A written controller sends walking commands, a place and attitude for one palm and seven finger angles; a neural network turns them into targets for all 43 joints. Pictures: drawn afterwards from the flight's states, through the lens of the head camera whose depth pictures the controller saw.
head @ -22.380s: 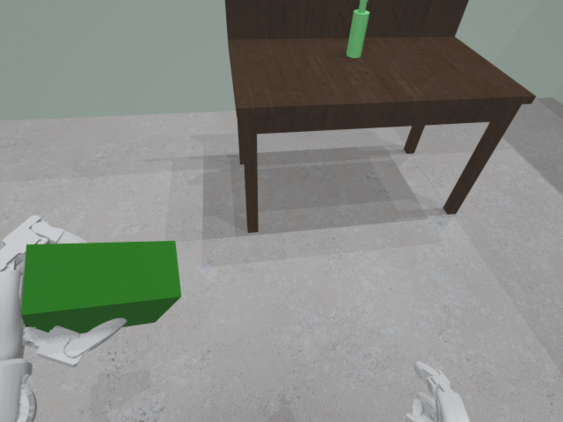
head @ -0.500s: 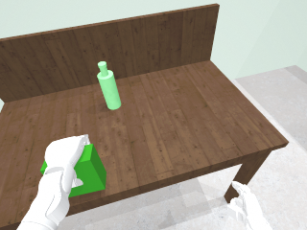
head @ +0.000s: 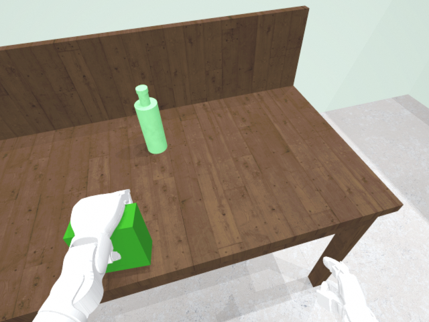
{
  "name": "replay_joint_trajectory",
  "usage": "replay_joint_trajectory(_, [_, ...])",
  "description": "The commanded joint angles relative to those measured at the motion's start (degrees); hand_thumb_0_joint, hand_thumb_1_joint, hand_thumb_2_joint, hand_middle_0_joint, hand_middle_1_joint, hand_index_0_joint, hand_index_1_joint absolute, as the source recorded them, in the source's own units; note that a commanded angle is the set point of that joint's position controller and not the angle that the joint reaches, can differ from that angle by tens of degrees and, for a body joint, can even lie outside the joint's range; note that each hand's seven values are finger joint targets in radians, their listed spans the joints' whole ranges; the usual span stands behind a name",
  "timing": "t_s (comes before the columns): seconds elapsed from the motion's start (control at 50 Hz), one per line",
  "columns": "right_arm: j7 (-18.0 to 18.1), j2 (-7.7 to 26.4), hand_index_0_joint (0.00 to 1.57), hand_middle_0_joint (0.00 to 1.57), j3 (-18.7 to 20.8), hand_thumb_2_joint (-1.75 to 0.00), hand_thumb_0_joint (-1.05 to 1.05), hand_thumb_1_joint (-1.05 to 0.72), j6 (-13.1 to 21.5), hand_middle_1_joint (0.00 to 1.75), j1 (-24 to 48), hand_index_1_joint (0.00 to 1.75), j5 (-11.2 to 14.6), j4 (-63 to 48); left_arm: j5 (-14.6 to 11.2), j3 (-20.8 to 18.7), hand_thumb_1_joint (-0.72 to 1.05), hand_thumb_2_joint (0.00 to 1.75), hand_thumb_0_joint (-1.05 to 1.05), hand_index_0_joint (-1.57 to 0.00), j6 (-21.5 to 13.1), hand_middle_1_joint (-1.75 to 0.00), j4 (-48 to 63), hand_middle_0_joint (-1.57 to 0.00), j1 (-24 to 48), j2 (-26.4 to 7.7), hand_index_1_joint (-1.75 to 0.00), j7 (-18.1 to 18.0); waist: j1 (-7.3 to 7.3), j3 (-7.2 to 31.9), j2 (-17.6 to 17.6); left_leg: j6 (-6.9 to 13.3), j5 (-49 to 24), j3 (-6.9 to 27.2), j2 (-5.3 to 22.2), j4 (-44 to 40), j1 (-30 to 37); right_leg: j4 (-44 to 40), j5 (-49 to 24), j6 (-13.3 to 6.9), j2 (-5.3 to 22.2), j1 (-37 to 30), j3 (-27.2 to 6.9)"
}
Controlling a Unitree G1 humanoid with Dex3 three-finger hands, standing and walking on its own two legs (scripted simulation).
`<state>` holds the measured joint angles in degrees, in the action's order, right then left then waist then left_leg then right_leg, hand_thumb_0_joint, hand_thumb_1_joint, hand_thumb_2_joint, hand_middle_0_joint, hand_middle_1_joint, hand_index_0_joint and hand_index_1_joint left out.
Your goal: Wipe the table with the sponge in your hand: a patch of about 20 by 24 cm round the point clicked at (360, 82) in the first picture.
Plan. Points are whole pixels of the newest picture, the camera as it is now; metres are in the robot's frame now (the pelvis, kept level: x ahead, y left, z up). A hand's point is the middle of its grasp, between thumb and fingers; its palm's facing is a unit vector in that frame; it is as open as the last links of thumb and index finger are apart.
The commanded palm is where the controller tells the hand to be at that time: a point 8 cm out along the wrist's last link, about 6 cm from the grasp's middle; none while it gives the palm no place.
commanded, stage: move the sponge above the wiping area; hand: left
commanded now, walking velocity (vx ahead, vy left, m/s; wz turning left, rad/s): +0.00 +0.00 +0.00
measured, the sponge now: (116, 246) +0.24 +0.26 -0.04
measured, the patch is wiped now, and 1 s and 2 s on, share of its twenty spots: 0.00 0.00 0.00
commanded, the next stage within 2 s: none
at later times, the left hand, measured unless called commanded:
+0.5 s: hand (113, 217) +0.27 +0.26 +0.03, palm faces +0.02 -0.06 -1.00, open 10.4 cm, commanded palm +0.24 +0.26 +0.09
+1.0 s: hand (105, 211) +0.27 +0.27 +0.05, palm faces +0.06 -0.05 -1.00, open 10.4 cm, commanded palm +0.24 +0.26 +0.09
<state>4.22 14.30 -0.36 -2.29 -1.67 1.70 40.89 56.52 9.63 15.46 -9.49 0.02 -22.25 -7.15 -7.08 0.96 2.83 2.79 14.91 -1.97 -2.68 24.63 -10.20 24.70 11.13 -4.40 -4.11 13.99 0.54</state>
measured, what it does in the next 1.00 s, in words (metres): stands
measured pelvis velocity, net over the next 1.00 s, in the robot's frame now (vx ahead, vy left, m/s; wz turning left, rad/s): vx -0.01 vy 0.00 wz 0.00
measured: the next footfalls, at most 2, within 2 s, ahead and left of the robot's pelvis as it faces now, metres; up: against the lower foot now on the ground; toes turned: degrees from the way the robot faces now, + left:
none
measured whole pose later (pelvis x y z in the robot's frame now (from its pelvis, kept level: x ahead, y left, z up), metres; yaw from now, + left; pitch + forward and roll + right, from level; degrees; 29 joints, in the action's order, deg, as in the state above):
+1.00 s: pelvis -0.01 +0.00 +0.00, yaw +0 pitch +0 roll +1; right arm 3.7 13.0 -0.9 -3.8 -0.8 3.9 42.6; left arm 55.2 9.2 22.0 -17.7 7.8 -20.4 -14.3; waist -6.2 2.7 3.7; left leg 2.5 13.5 -2.1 -2.8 23.9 -10.7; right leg 24.3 9.9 -4.5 -4.1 14.7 0.3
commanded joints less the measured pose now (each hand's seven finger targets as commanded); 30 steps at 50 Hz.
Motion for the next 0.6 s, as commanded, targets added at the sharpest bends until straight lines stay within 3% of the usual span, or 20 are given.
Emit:
replay_joint_trajectory(0.0, [0.03,6.03,0.2,0.2,1.82,-0.9,0.0,-0.9,2.98,0.3,9.84,0.3,0.45,-8.2,2.49,-11.98,0.1,1.3,0.0,-1.2,1.19,-1.6,11.63,-1.2,19.37,-14.17,-1.6,-8.11,0.03,14.88,3.45,-2.76,-17.27,7.42,0.99,-2.56,1.51,-2.48,-11.69,-2.08,2.32,-6.47,-10.65])
replay_joint_trajectory(0.02, [-0.12,5.85,0.2,0.2,1.84,-0.9,0.0,-0.9,2.8,0.3,10.03,0.3,0.84,-8.31,1.5,-10.2,0.1,1.3,0.0,-1.2,2.6,-1.6,10.0,-1.2,17.96,-11.26,-1.6,-8.32,0.3,15.68,1.94,-2.68,-17.08,6.7,1.17,-2.76,0.72,-2.23,-12.12,-1.56,2.79,-7.57,-9.1])
replay_joint_trajectory(0.08, [-0.53,6.38,0.2,0.2,1.65,-0.9,0.0,-0.9,1.86,0.3,12.08,0.3,1.8,-8.34,-0.97,-6.6,0.1,1.3,0.0,-1.2,7.72,-1.6,5.42,-1.2,13.94,-7.02,-1.6,-7.36,0.54,13.62,-3.36,-2.71,-16.4,6.19,1.06,-3.33,-0.78,-2.96,-13.08,-0.77,3.36,-7.97,-8.65])
replay_joint_trajectory(0.1, [-0.62,6.74,0.2,0.2,1.56,-0.9,0.0,-0.9,1.44,0.3,12.49,0.3,2.04,-8.16,-1.65,-7.26,0.1,1.3,0.0,-1.2,9.39,-1.6,3.66,-1.2,12.82,-7.49,-1.6,-6.68,0.64,12.27,-4.46,-2.54,-15.07,6.44,0.99,-3.67,-1.03,-3.53,-11.16,-0.86,3.1,-7.38,-9.26])
replay_joint_trajectory(0.12, [-0.65,6.7,0.2,0.2,1.5,-0.9,0.0,-0.9,0.99,0.3,12.07,0.3,2.27,-9.03,-2.3,-3.71,0.1,1.3,0.0,-1.2,10.61,-1.6,3.77,-1.2,13.05,-4.36,-1.6,-5.44,1.49,12.47,-5.03,-1.98,-14.63,5.78,1.03,-3.55,-1.34,-3.51,-11.35,-0.42,3.38,-7.98,-8.09])
replay_joint_trajectory(0.18, [-0.65,7.02,0.2,0.2,1.15,-0.9,0.0,-0.9,0.23,0.3,11.84,0.3,2.27,-9.65,-1.31,-0.56,0.1,1.3,0.0,-1.2,11.78,-1.6,3.82,-1.2,16.77,-4.14,-1.6,-2.43,2.52,12.38,-5.26,-1.3,-14.32,6.39,0.61,-3.1,-0.91,-3.28,-11.37,-0.38,3.39,-6.86,-8.08])
replay_joint_trajectory(0.2, [-0.53,7.46,0.2,0.2,1.23,-0.9,0.0,-0.9,0.08,0.3,11.84,0.3,2.11,-9.46,-0.72,-3.54,0.1,1.3,0.0,-1.2,11.16,-1.6,4.86,-1.2,18.97,-7.91,-1.6,-2.08,2.49,13.1,-4.51,-1.04,-13.5,6.6,0.46,-2.77,-0.53,-3.13,-10.13,-0.72,2.87,-6.63,-9.31])
replay_joint_trajectory(0.22, [-0.38,6.86,0.2,0.2,1.15,-0.9,0.0,-0.9,0.25,0.3,11.34,0.3,1.9,-10.31,-0.37,-1.24,0.1,1.3,0.0,-1.2,9.98,-1.6,6.44,-1.2,20.26,-5.67,-1.6,-1.51,2.52,15.11,-3.12,-0.5,-13.67,6.31,0.27,-2.42,0.02,-2.69,-10.57,-0.51,3.18,-7.58,-8.13])
replay_joint_trajectory(0.28, [-0.12,6.3,0.2,0.2,1.54,-0.9,0.0,-0.9,1.15,0.3,9.18,0.3,0.92,-9.53,1.65,-4.31,0.1,1.3,0.0,-1.2,4.25,-1.6,8.41,-1.2,23.77,-9.19,-1.6,-2.72,2.02,17.63,-1.01,-0.57,-15.74,6.81,0.46,-1.48,1.5,-1.44,-12.74,-0.89,2.85,-7.41,-8.62])
replay_joint_trajectory(0.3, [0.1,6.62,0.2,0.2,1.73,-0.9,0.0,-0.9,1.38,0.3,8.75,0.3,0.47,-9.15,2.14,-8.15,0.1,1.3,0.0,-1.2,2.52,-1.6,9.95,-1.2,24.46,-13.25,-1.6,-3.9,1.38,18.82,0.37,-0.98,-15.42,7.29,0.63,-1.49,1.55,-1.3,-12.43,-1.23,2.38,-7.79,-10.03])
replay_joint_trajectory(0.32, [0.17,5.74,0.2,0.2,1.82,-0.9,0.0,-0.9,1.78,0.3,8.59,0.3,0.33,-9.55,2.5,-6.94,0.1,1.3,0.0,-1.2,0.8,-1.6,11.77,-1.2,24.77,-11.09,-1.6,-4.96,1.34,19.78,2.24,-0.99,-16.34,6.95,0.77,-1.46,1.75,-0.74,-13.21,-1.16,2.68,-8.51,-8.99])
replay_joint_trajectory(0.34, [0.14,5.62,0.2,0.2,2.06,-0.9,0.0,-0.9,2.15,0.3,8.44,0.3,0.15,-9.16,3.28,-8.91,0.1,1.3,0.0,-1.2,-0.36,-1.6,11.98,-1.2,23.87,-12.68,-1.6,-6.47,0.59,20.42,2.92,-1.37,-17.49,7.24,0.88,-1.4,2.0,-0.43,-13.88,-1.43,2.45,-8.69,-9.35])
replay_joint_trajectory(0.38, [-0.01,5.67,0.2,0.2,2.15,-0.9,0.0,-0.9,2.35,0.3,8.64,0.3,0.24,-8.54,4.01,-9.48,0.1,1.3,0.0,-1.2,-0.31,-1.6,10.3,-1.2,23.67,-12.5,-1.6,-8.89,0.61,18.51,3.83,-2.34,-18.12,7.4,1.15,-1.62,1.38,-0.51,-14.02,-1.69,2.43,-7.16,-9.44])
replay_joint_trajectory(0.4, [-0.11,6.11,0.2,0.2,2.13,-0.9,0.0,-0.9,2.16,0.3,9.04,0.3,0.45,-8.31,3.61,-12.67,0.1,1.3,0.0,-1.2,0.73,-1.6,9.67,-1.2,22.59,-15.2,-1.6,-9.97,-0.23,17.26,3.86,-2.65,-16.77,7.96,1.18,-2.39,0.61,-1.11,-11.91,-2.02,2.08,-7.02,-10.33])
replay_joint_trajectory(0.42, [-0.31,5.53,0.2,0.2,2.07,-0.9,0.0,-0.9,2.13,0.3,9.39,0.3,0.78,-8.65,2.88,-9.6,0.1,1.3,0.0,-1.2,1.75,-1.6,9.17,-1.2,21.77,-10.88,-1.6,-10.51,0.38,16.99,2.38,-2.5,-17.01,7.0,1.28,-2.38,0.24,-1.11,-12.66,-1.66,2.57,-7.58,-9.1])
replay_joint_trajectory(0.46, [-0.78,5.84,0.2,0.2,2.15,-0.9,0.0,-0.9,2.08,0.3,11.09,0.3,1.47,-8.57,1.27,-8.23,0.1,1.3,0.0,-1.2,4.87,-1.6,6.75,-1.2,17.34,-8.5,-1.6,-10.73,-0.11,16.38,-0.33,-2.78,-17.17,6.53,1.2,-2.6,-0.13,-1.81,-13.62,-1.32,3.02,-8.13,-9.08])
replay_joint_trajectory(0.5, [-1.32,6.69,0.2,0.2,2.03,-0.9,0.0,-0.9,1.35,0.3,12.49,0.3,2.04,-8.35,-0.98,-9.29,0.1,1.3,0.0,-1.2,8.85,-1.6,3.94,-1.2,12.55,-8.86,-1.6,-9.76,-0.52,14.2,-2.35,-2.85,-16.24,6.5,0.9,-3.4,-1.08,-2.52,-13.09,-1.27,3.01,-8.87,-9.8])
replay_joint_trajectory(0.52, [-1.54,6.41,0.2,0.2,1.82,-0.9,0.0,-0.9,0.96,0.3,12.8,0.3,2.32,-9.18,-1.97,-5.17,0.1,1.3,0.0,-1.2,10.58,-1.6,4.49,-1.2,11.73,-4.71,-1.6,-8.45,0.17,13.97,-2.77,-2.58,-16.04,5.93,0.98,-3.57,-1.32,-2.6,-13.23,-0.81,3.38,-9.42,-8.38])
replay_joint_trajectory(0.56, [-1.57,6.77,0.2,0.2,1.55,-0.9,0.0,-0.9,0.37,0.3,13.35,0.3,2.73,-9.59,-2.65,-1.11,0.1,1.3,0.0,-1.2,13.01,-1.6,3.74,-1.2,11.34,-2.09,-1.6,-5.7,1.46,12.04,-5.17,-1.78,-15.14,6.07,0.97,-3.45,-1.26,-3.31,-12.99,-0.48,3.52,-8.27,-8.41])
replay_joint_trajectory(0.58, [-1.51,7.16,0.2,0.2,1.42,-0.9,0.0,-0.9,-0.09,0.3,13.05,0.3,2.67,-9.47,-2.32,-1.66,0.1,1.3,0.0,-1.2,13.61,-1.6,2.91,-1.2,11.58,-3.65,-1.6,-4.41,1.64,11.25,-6.67,-1.39,-14.57,6.28,0.71,-3.33,-1.7,-3.45,-12.76,-0.45,3.46,-8.15,-8.78])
